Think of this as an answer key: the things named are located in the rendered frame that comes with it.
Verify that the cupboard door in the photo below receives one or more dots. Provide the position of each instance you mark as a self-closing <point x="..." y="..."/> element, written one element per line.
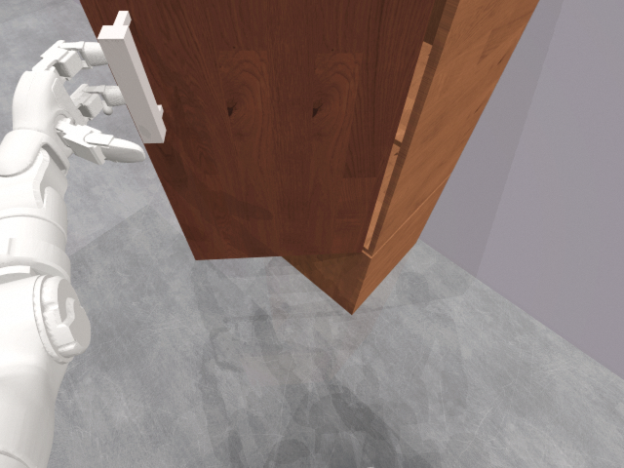
<point x="280" y="115"/>

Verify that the robot left hand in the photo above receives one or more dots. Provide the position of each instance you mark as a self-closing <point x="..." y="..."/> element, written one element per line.
<point x="41" y="103"/>

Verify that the robot left upper arm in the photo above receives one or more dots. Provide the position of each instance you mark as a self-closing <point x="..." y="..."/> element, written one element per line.
<point x="42" y="327"/>

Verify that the robot left forearm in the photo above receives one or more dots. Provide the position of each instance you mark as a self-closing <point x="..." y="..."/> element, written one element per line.
<point x="33" y="214"/>

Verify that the handle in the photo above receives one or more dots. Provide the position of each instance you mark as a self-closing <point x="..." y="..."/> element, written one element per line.
<point x="120" y="51"/>

